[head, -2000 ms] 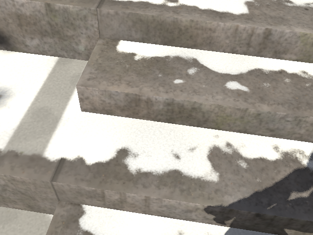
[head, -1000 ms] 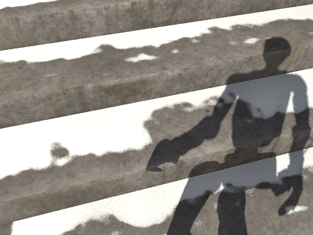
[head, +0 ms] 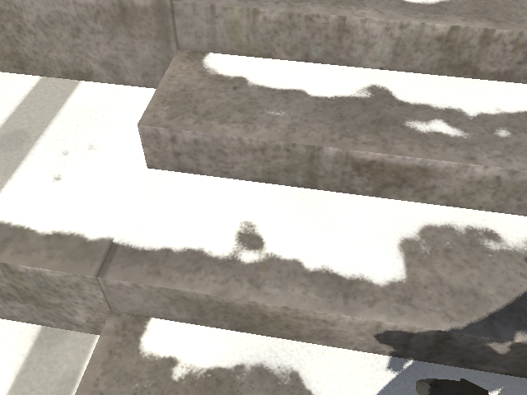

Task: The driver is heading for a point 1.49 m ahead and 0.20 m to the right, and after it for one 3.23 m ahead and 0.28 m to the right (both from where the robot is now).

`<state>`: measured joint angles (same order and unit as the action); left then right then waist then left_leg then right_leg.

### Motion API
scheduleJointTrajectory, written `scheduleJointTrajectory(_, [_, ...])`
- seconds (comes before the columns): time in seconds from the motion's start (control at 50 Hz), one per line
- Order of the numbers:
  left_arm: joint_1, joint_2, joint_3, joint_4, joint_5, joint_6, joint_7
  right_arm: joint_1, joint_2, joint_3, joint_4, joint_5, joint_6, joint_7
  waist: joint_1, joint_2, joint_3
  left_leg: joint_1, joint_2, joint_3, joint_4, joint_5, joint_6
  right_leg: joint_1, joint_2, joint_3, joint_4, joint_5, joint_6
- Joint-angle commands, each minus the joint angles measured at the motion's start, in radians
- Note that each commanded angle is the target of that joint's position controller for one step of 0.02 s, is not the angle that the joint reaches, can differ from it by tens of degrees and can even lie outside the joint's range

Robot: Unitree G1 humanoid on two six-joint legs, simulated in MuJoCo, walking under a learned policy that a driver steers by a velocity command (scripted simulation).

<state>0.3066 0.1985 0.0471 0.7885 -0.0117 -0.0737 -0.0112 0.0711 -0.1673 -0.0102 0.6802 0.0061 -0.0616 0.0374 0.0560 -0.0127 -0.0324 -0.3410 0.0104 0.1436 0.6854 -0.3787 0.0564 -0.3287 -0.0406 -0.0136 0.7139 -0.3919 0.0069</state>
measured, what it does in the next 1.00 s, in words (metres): steps on the spot: right foot, then left foot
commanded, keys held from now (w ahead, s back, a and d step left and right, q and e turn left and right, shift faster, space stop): e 0.40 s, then no key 0.12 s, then q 0.06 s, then w+q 0.42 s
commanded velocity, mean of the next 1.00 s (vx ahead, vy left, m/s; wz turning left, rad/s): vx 0.11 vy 0.00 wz -0.14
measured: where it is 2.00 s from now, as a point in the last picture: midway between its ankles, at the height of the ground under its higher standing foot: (299, 286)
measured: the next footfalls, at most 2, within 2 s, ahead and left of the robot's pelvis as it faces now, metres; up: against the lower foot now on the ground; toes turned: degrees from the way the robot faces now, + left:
right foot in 0.28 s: -0.01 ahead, -0.17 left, +0.00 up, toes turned -12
left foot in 0.86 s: +0.05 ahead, +0.05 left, +0.00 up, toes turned -7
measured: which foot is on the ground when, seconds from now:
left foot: down 0.00-0.28, up 0.30-0.84, down 0.86-1.00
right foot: down 0.00-0.00, up 0.02-0.26, down 0.28-0.88, up 0.90-1.00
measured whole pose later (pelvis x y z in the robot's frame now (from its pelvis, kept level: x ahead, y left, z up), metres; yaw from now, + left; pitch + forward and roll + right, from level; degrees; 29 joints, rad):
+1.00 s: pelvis +0.08 -0.05 +0.01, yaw -6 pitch +5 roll +1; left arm 0.19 0.25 0.02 0.82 0.08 -0.07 -0.03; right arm 0.48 -0.19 -0.01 0.90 -0.09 -0.10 0.07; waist -0.04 -0.02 -0.11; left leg -0.17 -0.06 0.01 0.45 -0.36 0.07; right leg -0.76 0.02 0.02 1.77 -0.43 -0.16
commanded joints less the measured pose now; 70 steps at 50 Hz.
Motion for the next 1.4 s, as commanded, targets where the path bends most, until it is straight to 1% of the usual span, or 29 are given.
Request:
scheduleJointTrajectory(0.02, [-0.147,0.092,0.015,-0.152,0.011,-0.034,0.026,0.137,-0.207,-0.090,-0.035,-0.020,-0.022,-0.065,-0.115,0.126,-0.050,0.272,0.394,-0.400,-0.322,0.362,0.281,-0.236,0.001,0.011,0.085,0.085,-0.049])
scheduleJointTrajectory(0.08, [-0.116,0.112,0.031,-0.153,0.048,0.005,0.017,0.081,-0.194,-0.108,-0.042,-0.048,-0.043,-0.108,-0.106,0.161,-0.048,0.140,0.454,-0.383,-0.432,0.429,0.338,-0.290,-0.002,0.094,0.758,-0.241,0.003])
scheduleJointTrajectory(0.14, [-0.104,0.046,0.013,-0.176,0.052,0.025,-0.031,-0.133,-0.111,-0.072,-0.061,-0.051,-0.063,-0.114,0.023,0.020,-0.062,0.097,0.304,-0.108,-0.434,0.421,0.185,-0.231,-0.026,0.074,0.544,-0.142,0.017])
scheduleJointTrajectory(0.22, [-0.091,0.016,0.009,-0.153,0.012,0.014,-0.089,-0.050,-0.263,-0.127,-0.053,-0.051,-0.022,-0.121,-0.053,0.099,-0.038,0.146,0.297,-0.044,-0.373,0.349,0.128,-0.036,0.004,-0.048,-0.037,0.085,0.037])
scheduleJointTrajectory(0.28, [0.010,0.113,0.055,-0.132,0.024,-0.021,-0.058,0.046,-0.175,-0.097,0.012,-0.071,-0.003,-0.074,-0.029,0.060,-0.075,0.018,0.280,-0.011,-0.173,0.101,0.037,0.237,0.055,-0.025,-0.286,0.418,-0.111])
scheduleJointTrajectory(0.3, [0.080,0.254,0.096,-0.131,0.036,-0.032,-0.022,0.106,-0.048,-0.066,-0.026,-0.060,-0.008,-0.076,-0.056,-0.149,-0.131,-0.127,0.127,0.114,0.085,-0.121,-0.094,0.372,-0.132,0.210,-0.275,0.937,-0.308])
scheduleJointTrajectory(0.32, [0.108,0.348,0.114,-0.169,0.032,-0.052,-0.007,0.079,-0.067,-0.053,-0.113,-0.029,-0.031,-0.090,-0.007,-0.216,-0.200,-0.321,-0.018,-0.026,0.252,-0.354,-0.167,0.477,-0.358,0.594,-0.359,0.936,-0.519])
scheduleJointTrajectory(0.38, [-0.095,0.191,0.063,-0.161,0.044,-0.067,-0.033,-0.016,-0.247,-0.110,-0.085,-0.018,-0.026,-0.092,-0.036,-0.108,-0.041,-0.474,0.013,-0.244,0.757,-0.132,-0.115,0.177,-0.235,0.377,-0.375,0.504,-0.326])
scheduleJointTrajectory(0.42, [-0.212,0.142,0.037,-0.188,0.029,-0.041,-0.027,0.010,-0.213,-0.096,-0.097,-0.060,-0.033,-0.092,-0.113,-0.036,-0.053,-0.361,0.010,-0.244,0.716,-0.016,-0.114,0.033,-0.193,0.309,-0.383,0.540,-0.299])
scheduleJointTrajectory(0.48, [-0.214,0.120,0.018,-0.226,0.051,-0.030,-0.013,0.086,-0.208,-0.087,-0.055,-0.030,-0.013,-0.076,-0.101,-0.067,-0.112,-0.372,-0.012,-0.237,0.779,0.108,-0.187,0.053,-0.192,0.300,-0.342,0.573,-0.322])
scheduleJointTrajectory(0.58, [-0.227,0.044,-0.040,-0.225,-0.001,-0.038,-0.048,0.195,-0.169,-0.071,0.037,-0.037,0.005,-0.028,-0.113,-0.035,-0.081,-0.288,0.069,-0.220,0.488,0.167,-0.242,0.009,-0.123,0.236,-0.272,0.377,-0.203])
scheduleJointTrajectory(0.62, [-0.160,0.086,-0.036,-0.161,-0.022,-0.024,-0.069,0.217,-0.105,-0.050,0.082,-0.053,0.008,0.037,-0.079,-0.036,0.006,-0.174,0.080,-0.130,0.164,0.034,-0.230,-0.066,-0.077,0.234,-0.309,-0.080,-0.145])
scheduleJointTrajectory(0.68, [-0.033,0.284,0.049,-0.085,0.012,0.006,-0.047,0.094,-0.174,-0.054,-0.008,-0.025,-0.006,0.036,0.042,-0.159,0.039,-0.249,0.018,-0.072,0.065,-0.069,-0.142,0.088,-0.264,0.477,-0.434,-0.303,-0.319])
scheduleJointTrajectory(0.76, [-0.123,0.138,-0.005,-0.068,0.030,-0.027,0.028,0.090,-0.148,-0.028,-0.037,-0.039,-0.048,-0.020,0.013,-0.147,-0.030,-0.364,0.053,-0.171,0.177,-0.059,0.034,0.248,-0.338,0.532,-0.461,-0.177,-0.352])
scheduleJointTrajectory(0.82, [-0.272,0.167,0.000,-0.072,0.035,-0.013,0.040,0.220,-0.104,-0.030,0.013,-0.034,-0.048,0.009,-0.084,-0.075,-0.028,0.018,-0.017,-0.039,-0.158,0.075,0.057,0.105,-0.212,0.235,-0.405,0.060,-0.292])
scheduleJointTrajectory(0.86, [-0.223,0.203,0.014,-0.041,0.085,0.019,0.010,0.391,-0.094,-0.041,0.090,-0.032,-0.067,0.017,-0.127,-0.018,-0.057,0.313,-0.066,-0.026,-0.297,0.242,0.053,0.007,-0.147,0.092,-0.186,0.327,-0.272])
scheduleJointTrajectory(0.9, [-0.157,0.017,-0.033,-0.055,0.115,0.009,-0.044,0.689,-0.264,-0.079,0.166,-0.047,-0.067,-0.001,-0.173,0.229,-0.156,0.763,0.292,-0.659,-0.324,0.806,0.401,-0.486,0.111,-0.063,0.439,0.014,-0.057])
scheduleJointTrajectory(0.94, [-0.300,0.029,-0.034,-0.084,0.054,-0.022,-0.034,0.748,-0.224,-0.070,0.258,-0.100,-0.050,0.033,-0.220,0.123,0.069,0.745,0.353,-0.714,-0.356,0.429,0.349,-1.027,0.101,0.082,1.175,-0.148,-0.112])
scheduleJointTrajectory(1.0, [-0.302,0.000,-0.068,-0.109,0.110,-0.017,-0.028,0.601,0.002,0.032,0.311,-0.108,-0.012,0.049,-0.109,0.044,0.080,0.503,0.283,-0.542,-0.370,0.200,0.252,-1.182,0.000,0.090,1.377,-0.001,-0.244])
scheduleJointTrajectory(1.04, [-0.359,-0.057,-0.102,-0.145,0.079,-0.002,-0.037,0.568,0.034,0.048,0.326,-0.129,0.008,0.034,-0.096,0.089,0.081,0.300,0.224,-0.491,-0.408,0.036,0.246,-1.206,0.010,0.035,1.509,-0.060,-0.273])
scheduleJointTrajectory(1.1, [-0.454,-0.018,-0.120,-0.192,0.045,0.004,-0.028,0.434,-0.032,0.052,0.301,-0.152,-0.025,0.035,-0.081,0.024,0.088,-0.054,0.120,-0.379,-0.536,-0.079,0.194,-0.956,-0.039,-0.047,1.098,0.155,-0.239])
scheduleJointTrajectory(1.14, [-0.670,-0.010,-0.133,-0.281,0.050,0.039,-0.036,0.359,-0.078,0.049,0.250,-0.092,-0.035,0.055,-0.074,0.087,0.071,-0.481,0.118,-0.365,-0.775,0.040,0.210,-0.426,-0.033,-0.142,0.799,0.126,-0.152])
scheduleJointTrajectory(1.22, [-0.431,0.068,-0.109,-0.187,0.047,0.081,-0.069,0.400,-0.290,-0.020,0.251,-0.011,-0.079,0.082,0.030,0.196,-0.027,0.140,0.221,-0.309,-0.444,1.536,0.203,-0.329,0.137,-0.227,0.410,0.058,-0.090])
scheduleJointTrajectory(1.24, [-0.303,0.105,-0.090,-0.153,0.043,0.070,-0.062,0.441,-0.285,-0.037,0.280,-0.047,-0.079,0.095,0.040,0.188,-0.135,0.228,0.190,-0.262,-0.219,1.674,0.156,-0.181,0.133,-0.145,0.297,0.099,-0.132])
scheduleJointTrajectory(1.26, [-0.070,0.087,-0.089,-0.073,0.051,0.056,-0.055,0.661,-0.137,-0.015,0.331,-0.115,-0.078,0.094,0.012,-0.021,-0.433,-0.047,0.118,-0.305,0.081,1.404,0.105,0.342,-0.012,0.212,0.273,0.392,-0.306])
scheduleJointTrajectory(1.28, [0.198,0.140,-0.064,0.021,0.068,0.050,-0.040,0.639,-0.058,0.000,0.310,-0.133,-0.060,0.108,0.111,-0.243,-0.509,-0.391,-0.060,-0.361,0.366,0.436,0.086,0.599,-0.200,0.706,-0.075,0.117,-0.451])
scheduleJointTrajectory(1.32, [0.227,0.213,-0.037,0.106,0.071,0.009,-0.008,0.319,-0.073,-0.039,0.269,-0.038,-0.038,0.095,0.132,-0.163,-0.095,-0.671,-0.072,-0.434,1.103,0.354,0.084,0.122,-0.246,0.909,-0.292,-0.507,-0.341])
scheduleJointTrajectory(1.36, [0.018,0.013,-0.068,0.152,0.050,-0.003,-0.017,0.203,-0.039,-0.020,0.222,-0.057,-0.038,0.040,0.021,0.051,-0.079,-0.686,-0.043,-0.398,1.201,0.371,0.144,-0.038,-0.257,0.654,-0.265,-0.201,-0.351])
scheduleJointTrajectory(1.4, [-0.094,-0.139,-0.106,0.199,0.058,0.003,-0.021,0.166,-0.003,0.003,0.196,-0.066,-0.005,0.016,-0.076,0.073,-0.102,-0.724,-0.011,-0.401,1.266,0.345,0.197,-0.101,-0.231,0.514,-0.320,0.016,-0.317])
